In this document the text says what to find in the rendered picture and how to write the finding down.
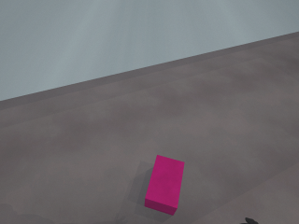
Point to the carton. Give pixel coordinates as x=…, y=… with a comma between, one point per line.
x=164, y=185

